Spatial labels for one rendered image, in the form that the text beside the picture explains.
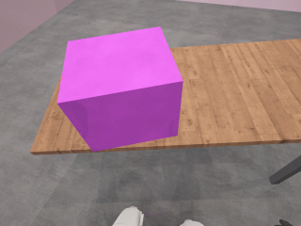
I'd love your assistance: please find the robot left thigh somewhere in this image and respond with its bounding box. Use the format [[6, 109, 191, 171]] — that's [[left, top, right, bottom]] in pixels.
[[112, 207, 144, 226]]

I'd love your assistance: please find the carton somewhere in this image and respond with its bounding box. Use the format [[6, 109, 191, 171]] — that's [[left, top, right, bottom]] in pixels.
[[57, 26, 183, 152]]

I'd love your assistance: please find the table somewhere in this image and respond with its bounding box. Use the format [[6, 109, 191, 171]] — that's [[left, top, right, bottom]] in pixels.
[[30, 39, 301, 185]]

